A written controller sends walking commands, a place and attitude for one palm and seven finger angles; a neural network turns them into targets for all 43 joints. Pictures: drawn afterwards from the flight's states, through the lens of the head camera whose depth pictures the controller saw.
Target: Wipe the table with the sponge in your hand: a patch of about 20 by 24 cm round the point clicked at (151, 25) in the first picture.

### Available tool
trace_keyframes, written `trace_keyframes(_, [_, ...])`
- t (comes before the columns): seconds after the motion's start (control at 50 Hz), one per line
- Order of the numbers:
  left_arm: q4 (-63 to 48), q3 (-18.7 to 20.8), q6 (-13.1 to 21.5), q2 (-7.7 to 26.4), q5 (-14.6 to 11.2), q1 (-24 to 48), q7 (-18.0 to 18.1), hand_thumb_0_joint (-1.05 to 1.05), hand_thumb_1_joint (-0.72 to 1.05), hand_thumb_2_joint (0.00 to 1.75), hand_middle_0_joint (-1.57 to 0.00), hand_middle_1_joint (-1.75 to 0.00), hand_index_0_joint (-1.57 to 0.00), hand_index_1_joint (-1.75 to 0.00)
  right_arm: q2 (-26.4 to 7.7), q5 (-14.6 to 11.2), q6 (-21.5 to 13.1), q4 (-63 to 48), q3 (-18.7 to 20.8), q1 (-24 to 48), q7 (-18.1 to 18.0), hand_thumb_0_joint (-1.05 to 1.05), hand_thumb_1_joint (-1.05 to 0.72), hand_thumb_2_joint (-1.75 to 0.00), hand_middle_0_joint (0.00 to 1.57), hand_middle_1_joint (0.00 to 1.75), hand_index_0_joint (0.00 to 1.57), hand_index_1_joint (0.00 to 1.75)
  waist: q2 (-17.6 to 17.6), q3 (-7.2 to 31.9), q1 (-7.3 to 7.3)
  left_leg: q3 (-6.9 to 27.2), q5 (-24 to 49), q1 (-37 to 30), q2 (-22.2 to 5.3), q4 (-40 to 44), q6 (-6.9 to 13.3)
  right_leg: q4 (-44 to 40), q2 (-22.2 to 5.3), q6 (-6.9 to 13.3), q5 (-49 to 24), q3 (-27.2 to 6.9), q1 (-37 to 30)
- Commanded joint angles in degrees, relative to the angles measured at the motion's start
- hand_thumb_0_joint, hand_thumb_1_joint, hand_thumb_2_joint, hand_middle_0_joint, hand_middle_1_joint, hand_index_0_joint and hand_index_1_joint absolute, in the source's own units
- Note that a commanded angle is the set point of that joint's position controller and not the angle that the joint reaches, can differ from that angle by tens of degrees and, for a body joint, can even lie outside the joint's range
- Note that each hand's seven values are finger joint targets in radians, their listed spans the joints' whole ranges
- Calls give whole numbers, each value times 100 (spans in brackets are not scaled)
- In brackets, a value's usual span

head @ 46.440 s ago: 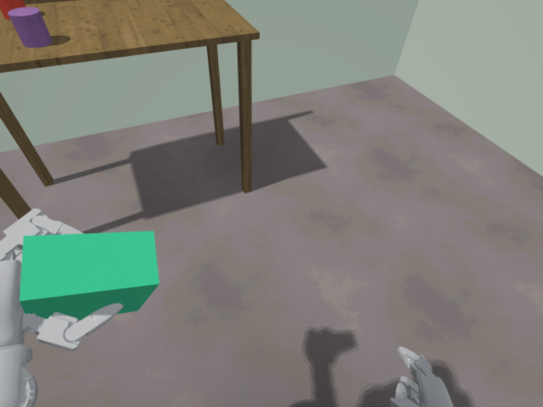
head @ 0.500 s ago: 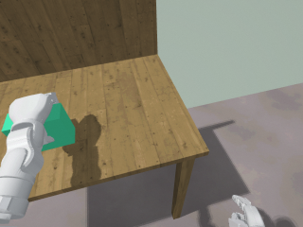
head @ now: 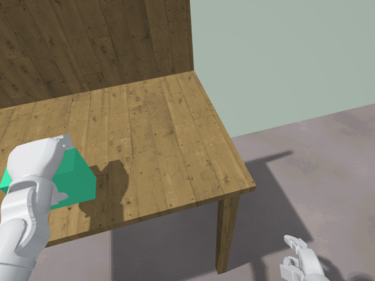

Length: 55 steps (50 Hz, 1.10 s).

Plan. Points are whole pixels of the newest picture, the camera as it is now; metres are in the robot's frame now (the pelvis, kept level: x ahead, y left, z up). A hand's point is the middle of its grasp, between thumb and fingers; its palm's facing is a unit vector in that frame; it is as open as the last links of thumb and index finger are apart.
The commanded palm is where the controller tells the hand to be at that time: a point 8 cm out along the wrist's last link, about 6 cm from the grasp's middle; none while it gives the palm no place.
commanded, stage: lift the sponge slowly off the table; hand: left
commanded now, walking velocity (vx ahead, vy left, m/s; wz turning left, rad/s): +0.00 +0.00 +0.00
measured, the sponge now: (58, 186) +0.26 +0.33 +0.07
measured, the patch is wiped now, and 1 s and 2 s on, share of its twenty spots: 1.00 1.00 1.00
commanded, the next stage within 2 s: none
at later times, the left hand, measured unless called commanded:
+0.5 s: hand (50, 177) +0.26 +0.32 +0.12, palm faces +0.01 -0.03 -1.00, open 10.0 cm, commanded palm +0.23 +0.32 +0.18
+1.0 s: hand (41, 169) +0.25 +0.32 +0.15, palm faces +0.06 -0.01 -1.00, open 10.0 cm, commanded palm +0.23 +0.32 +0.21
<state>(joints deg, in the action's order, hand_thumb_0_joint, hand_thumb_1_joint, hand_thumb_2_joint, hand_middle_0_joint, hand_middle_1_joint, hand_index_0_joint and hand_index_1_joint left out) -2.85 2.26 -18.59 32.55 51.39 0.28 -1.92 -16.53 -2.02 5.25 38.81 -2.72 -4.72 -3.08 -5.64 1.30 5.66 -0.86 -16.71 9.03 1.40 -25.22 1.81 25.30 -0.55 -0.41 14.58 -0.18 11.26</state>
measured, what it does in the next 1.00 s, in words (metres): stands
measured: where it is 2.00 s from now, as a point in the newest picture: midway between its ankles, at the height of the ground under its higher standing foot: outside the picture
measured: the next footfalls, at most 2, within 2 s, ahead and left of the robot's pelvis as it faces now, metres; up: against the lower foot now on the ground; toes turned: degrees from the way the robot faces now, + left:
none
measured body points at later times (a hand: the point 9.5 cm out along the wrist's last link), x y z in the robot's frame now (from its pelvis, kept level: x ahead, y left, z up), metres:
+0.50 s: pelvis -0.01 -0.01 +0.00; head -0.01 -0.04 +0.45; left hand +0.25 +0.31 +0.17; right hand +0.22 -0.24 -0.10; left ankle -0.04 +0.10 -0.74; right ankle -0.01 -0.13 -0.74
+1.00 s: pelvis -0.01 -0.01 +0.00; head -0.01 -0.04 +0.45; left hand +0.25 +0.31 +0.20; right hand +0.22 -0.22 -0.10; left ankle -0.04 +0.10 -0.74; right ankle -0.01 -0.13 -0.74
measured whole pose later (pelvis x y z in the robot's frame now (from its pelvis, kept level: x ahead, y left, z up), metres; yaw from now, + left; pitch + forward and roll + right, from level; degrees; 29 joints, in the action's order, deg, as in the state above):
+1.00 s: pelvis -0.01 -0.01 +0.00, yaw +1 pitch -2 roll +0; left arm -1.8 2.1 -15.8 36.8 48.7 5.6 -6.2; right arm -16.0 -1.7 4.2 40.1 -3.2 -2.5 -5.8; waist -5.7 -1.1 6.8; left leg 0.5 -14.6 6.3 1.2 -23.2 1.3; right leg 22.5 -0.3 0.2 12.5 1.1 7.7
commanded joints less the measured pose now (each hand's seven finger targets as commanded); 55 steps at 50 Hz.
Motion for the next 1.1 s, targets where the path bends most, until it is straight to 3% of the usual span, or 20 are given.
trace_keyframes(0.0, [-340,265,-82,964,-70,338,-99,0,10,130,-120,-160,-120,-160,-706,7,-250,-878,249,999,-88,0,-90,-90,20,30,20,30,700,659,69,66,2049,270,1,295,-89,-74,242,322,-1682,89,-830])
trace_keyframes(0.04, [-552,408,-153,1148,-8,563,-83,0,10,130,-120,-160,-120,-160,-711,6,-242,-947,234,1137,-106,0,-90,-90,20,30,20,30,614,745,105,89,1926,206,5,300,-65,-113,278,354,-1515,-11,-802])
trace_keyframes(0.06, [-468,178,-190,958,11,744,-88,0,10,130,-120,-160,-120,-160,-675,1,-262,-921,212,1095,-132,0,-90,-90,20,30,20,30,611,703,51,47,1937,219,31,282,-40,-106,234,334,-1491,79,-786])
trace_keyframes(0.1, [-383,294,-169,1124,24,816,-76,0,10,130,-120,-160,-120,-160,-706,24,-252,-835,240,1060,-167,0,-90,-90,20,30,20,30,538,646,53,53,1931,184,37,327,-50,-156,242,338,-1499,70,-790])
trace_keyframes(0.14, [-607,524,-168,1365,50,831,-89,0,10,130,-120,-160,-120,-160,-698,22,-253,-901,231,1164,-177,0,-90,-90,20,30,20,30,441,925,123,83,1964,63,51,288,-27,-138,276,367,-1545,-45,-897])
trace_keyframes(0.18, [-535,411,-131,1251,-2,800,-107,0,10,130,-120,-160,-120,-160,-651,42,-259,-850,221,1096,-203,0,-90,-90,20,30,20,30,441,941,96,41,2097,45,76,263,-9,-109,234,342,-1717,28,-994])
trace_keyframes(0.24, [-601,788,-99,1666,0,803,-138,0,10,130,-120,-160,-120,-160,-692,46,-237,-884,214,1179,-220,0,-90,-90,20,30,20,30,461,983,148,80,1967,40,72,269,-9,-143,274,355,-1645,-94,-1004])
trace_keyframes(0.28, [-406,599,-81,1502,-30,926,-161,0,10,130,-120,-160,-120,-160,-646,47,-228,-828,201,1109,-256,0,-90,-90,20,30,20,30,486,783,83,30,1915,105,79,289,2,-164,231,323,-1578,27,-951])
trace_keyframes(0.34, [-611,921,-19,1921,23,1172,-163,0,10,130,-120,-160,-120,-160,-700,56,-228,-880,203,1218,-277,0,-90,-90,20,30,20,30,281,917,142,66,1919,18,95,280,9,-198,266,362,-1553,-88,-969])
trace_keyframes(0.4, [-480,826,60,1829,-1,1190,-178,0,10,130,-120,-160,-120,-160,-679,56,-215,-801,221,1123,-298,0,-90,-90,20,30,20,30,213,823,99,31,1952,37,111,296,0,-218,235,339,-1586,6,-981])
trace_keyframes(0.54, [-640,1100,231,2205,6,1693,-162,0,10,130,-120,-160,-120,-160,-692,43,-268,-860,214,1210,-348,0,-90,-90,20,30,20,30,152,1068,103,79,1998,-88,113,278,13,-256,271,375,-1585,-89,-1036])
trace_keyframes(0.58, [-648,899,298,2003,7,1846,-138,0,10,130,-120,-160,-120,-160,-654,55,-290,-797,223,1144,-364,0,-90,-90,20,30,20,30,107,1044,51,50,2018,-114,129,303,13,-262,244,358,-1574,17,-1017])
trace_keyframes(0.64, [-832,1267,344,2333,-48,1705,-100,0,10,130,-120,-160,-120,-160,-681,60,-324,-877,221,1209,-352,0,-90,-90,20,30,20,30,69,1298,168,128,2206,-181,127,265,5,-221,271,398,-1809,-98,-1199])
trace_keyframes(0.68, [-792,1063,381,2106,-70,1760,-103,0,10,130,-120,-160,-120,-160,-633,61,-314,-807,233,1133,-365,0,-90,-90,20,30,20,30,164,1218,81,71,2211,-184,126,296,6,-240,238,350,-1791,30,-1172])
trace_keyframes(0.74, [-839,1197,386,2318,-108,2089,-94,0,10,130,-120,-160,-120,-160,-665,24,-356,-861,207,1229,-371,0,-90,-90,20,30,20,30,45,1122,78,114,2087,-195,115,326,-2,-320,285,382,-1620,-40,-1067])
trace_keyframes(0.76, [-809,989,406,2132,-85,2295,-86,0,10,130,-120,-160,-120,-160,-632,38,-384,-812,196,1188,-388,0,-90,-90,20,30,20,30,52,1173,25,65,2073,-210,131,322,-1,-308,237,354,-1585,47,-1061])
trace_keyframes(0.84, [-998,1149,410,2308,-85,2366,-73,0,10,130,-120,-160,-120,-160,-644,16,-414,-860,204,1260,-365,0,-90,-90,20,30,20,30,-60,1290,95,161,2280,-312,112,364,-20,-334,294,413,-1699,-12,-1160])
trace_keyframes(0.86, [-915,972,397,2083,-78,2253,-86,0,10,130,-120,-160,-120,-160,-593,49,-417,-838,194,1219,-364,0,-90,-90,20,30,20,30,65,1281,98,123,2274,-275,126,367,-14,-299,235,379,-1694,63,-1212])
trace_keyframes(0.88, [-936,1027,389,2140,-100,2190,-88,0,10,130,-120,-160,-120,-160,-614,55,-391,-794,220,1177,-358,0,-90,-90,20,30,20,30,9,1287,95,116,2320,-316,120,391,-17,-322,242,382,-1753,56,-1232])
trace_keyframes(1.08, [-655,735,-126,2044,-98,2526,-352,0,10,130,-120,-160,-120,-160,-633,9,-272,-829,105,1338,-286,0,-90,-90,20,30,20,30,192,963,72,117,1993,-136,66,579,-55,-443,220,375,-1384,101,-1115])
